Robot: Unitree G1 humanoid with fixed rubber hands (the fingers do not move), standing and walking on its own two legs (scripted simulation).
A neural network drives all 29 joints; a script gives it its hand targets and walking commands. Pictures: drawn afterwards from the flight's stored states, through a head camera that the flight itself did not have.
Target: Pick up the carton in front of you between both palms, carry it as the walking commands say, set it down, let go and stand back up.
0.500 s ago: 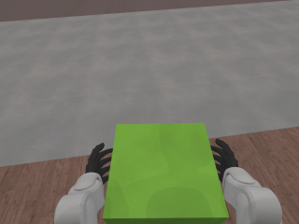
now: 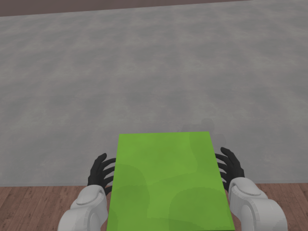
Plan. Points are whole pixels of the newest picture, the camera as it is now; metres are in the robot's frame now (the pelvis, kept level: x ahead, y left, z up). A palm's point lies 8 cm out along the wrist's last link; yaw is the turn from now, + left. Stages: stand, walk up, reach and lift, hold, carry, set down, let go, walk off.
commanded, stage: carry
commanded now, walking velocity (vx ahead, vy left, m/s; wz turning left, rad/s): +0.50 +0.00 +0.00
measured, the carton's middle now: (165, 195) +0.23 +0.01 +0.01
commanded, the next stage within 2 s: none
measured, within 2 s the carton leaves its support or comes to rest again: neither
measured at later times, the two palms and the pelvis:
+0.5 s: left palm (117, 90) +0.60 +0.17 +0.07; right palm (200, 89) +0.58 -0.13 +0.07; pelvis +0.25 +0.04 -0.02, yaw -2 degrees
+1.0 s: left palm (119, 77) +0.65 +0.16 +0.08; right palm (198, 75) +0.64 -0.14 +0.08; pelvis +0.32 +0.02 -0.02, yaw -2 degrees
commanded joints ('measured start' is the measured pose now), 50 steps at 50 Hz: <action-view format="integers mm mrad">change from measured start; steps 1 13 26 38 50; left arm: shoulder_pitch -395 -754 -1052 -1096 -1087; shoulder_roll -733 -485 -717 -749 -743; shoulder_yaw -642 -475 -427 -447 -424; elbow -86 93 332 333 368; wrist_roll -257 -219 -167 -196 -183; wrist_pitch -11 9 -86 -63 -65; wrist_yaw -139 21 1 -23 -13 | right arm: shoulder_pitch -374 -732 -1094 -1075 -1076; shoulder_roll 783 439 747 761 747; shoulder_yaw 634 442 478 434 416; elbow -75 105 308 352 369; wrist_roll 225 233 275 225 209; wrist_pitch -21 -4 -97 -70 -73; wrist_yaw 92 -41 15 8 -3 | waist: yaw -22 -72 -45 -37 -33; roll -117 235 61 0 -13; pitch -93 -361 -431 -391 -383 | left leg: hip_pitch -72 864 498 481 475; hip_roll -3 284 73 35 39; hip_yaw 39 -384 -37 -40 -49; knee -165 -405 -383 -303 -322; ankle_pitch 91 923 470 627 474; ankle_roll -14 228 132 95 80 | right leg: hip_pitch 160 -276 20 36 69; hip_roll -232 44 -71 -102 -121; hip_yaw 182 97 255 253 253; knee -177 880 191 311 276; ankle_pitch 85 -339 156 503 455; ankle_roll -57 95 18 26 26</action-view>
